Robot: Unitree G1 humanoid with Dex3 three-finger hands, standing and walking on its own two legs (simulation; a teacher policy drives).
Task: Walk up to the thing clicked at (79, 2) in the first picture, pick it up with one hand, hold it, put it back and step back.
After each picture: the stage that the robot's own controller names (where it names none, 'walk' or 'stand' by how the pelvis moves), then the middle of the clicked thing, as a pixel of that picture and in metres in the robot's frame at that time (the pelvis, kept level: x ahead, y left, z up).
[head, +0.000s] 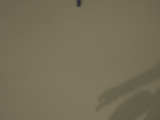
stand; (78, 2) +2.29 +0.03 -0.72
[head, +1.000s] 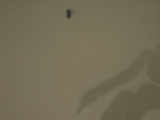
walk; (68, 13) +2.14 +0.11 -0.72
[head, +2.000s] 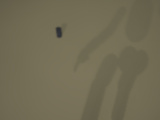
walk; (59, 32) +1.47 +0.20 -0.71
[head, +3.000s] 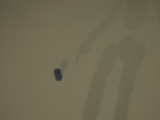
walk; (58, 74) +0.92 +0.22 -0.70
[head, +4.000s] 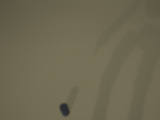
walk; (64, 109) +0.54 +0.23 -0.70
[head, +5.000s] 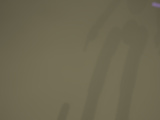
stand; out of the picture +0.39 +0.22 -0.72
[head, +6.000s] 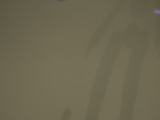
stand; out of the picture +0.37 +0.21 -0.73
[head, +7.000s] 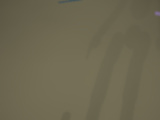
stand; out of the picture +0.36 +0.23 -0.73
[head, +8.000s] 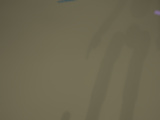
stand; out of the picture +0.35 +0.23 -0.73
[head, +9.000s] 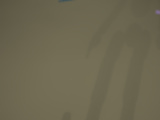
go down; out of the picture +0.35 +0.23 -0.73
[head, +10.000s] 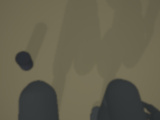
go down; (25, 61) +0.44 +0.24 -0.34
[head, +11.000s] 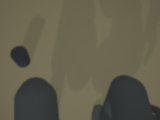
approach; (21, 57) +0.44 +0.25 -0.29
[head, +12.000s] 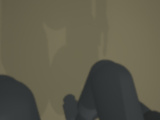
close in; out of the picture +0.42 +0.29 -0.22
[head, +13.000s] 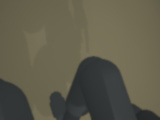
close; out of the picture +0.42 +0.30 -0.22
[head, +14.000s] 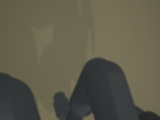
lift; out of the picture +0.40 +0.27 -0.22
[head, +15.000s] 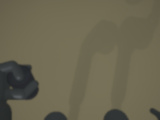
lift; (24, 83) +0.33 +0.20 -0.01
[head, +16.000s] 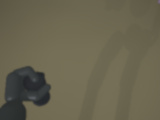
hold; (37, 89) +0.33 +0.17 +0.01
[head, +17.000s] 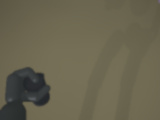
hold; (37, 90) +0.33 +0.17 +0.00
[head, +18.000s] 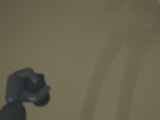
crouch; (37, 90) +0.33 +0.17 +0.00
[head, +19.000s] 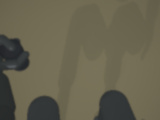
crouch; (15, 56) +0.43 +0.22 -0.08
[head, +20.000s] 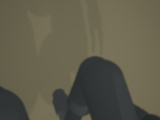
lower; out of the picture +0.42 +0.31 -0.23
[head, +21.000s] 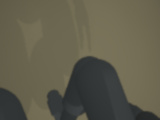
lower; out of the picture +0.43 +0.32 -0.23
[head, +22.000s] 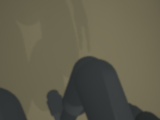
lower; out of the picture +0.43 +0.31 -0.23
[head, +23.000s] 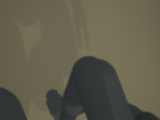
lower; out of the picture +0.43 +0.32 -0.23
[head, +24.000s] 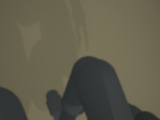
loosen; out of the picture +0.43 +0.31 -0.23
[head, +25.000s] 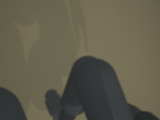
withdraw; out of the picture +0.42 +0.31 -0.23
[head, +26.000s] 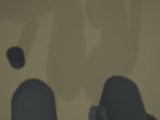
walk; (16, 58) +0.45 +0.26 -0.29
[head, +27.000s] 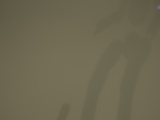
stand; out of the picture +0.39 +0.20 -0.65
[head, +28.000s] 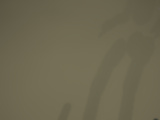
stand; out of the picture +0.41 +0.21 -0.67
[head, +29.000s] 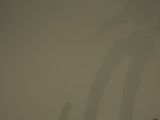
stand; out of the picture +0.40 +0.21 -0.67
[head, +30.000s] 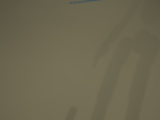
stand; out of the picture +0.42 +0.20 -0.72
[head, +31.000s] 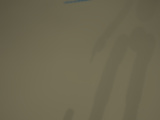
stand; out of the picture +0.39 +0.21 -0.73
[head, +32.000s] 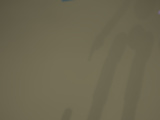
walk; out of the picture +0.38 +0.22 -0.73
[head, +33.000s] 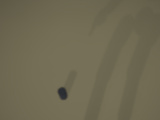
walk; (62, 93) +0.54 +0.19 -0.70
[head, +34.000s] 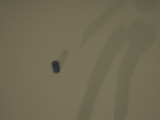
walk; (56, 67) +0.81 +0.22 -0.70
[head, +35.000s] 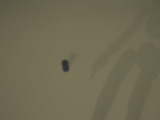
stand; (65, 65) +1.02 +0.21 -0.71
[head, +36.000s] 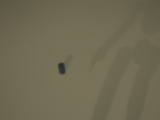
stand; (61, 68) +1.01 +0.21 -0.73
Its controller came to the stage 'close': yes
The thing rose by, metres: 0.71
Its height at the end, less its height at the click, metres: +0.00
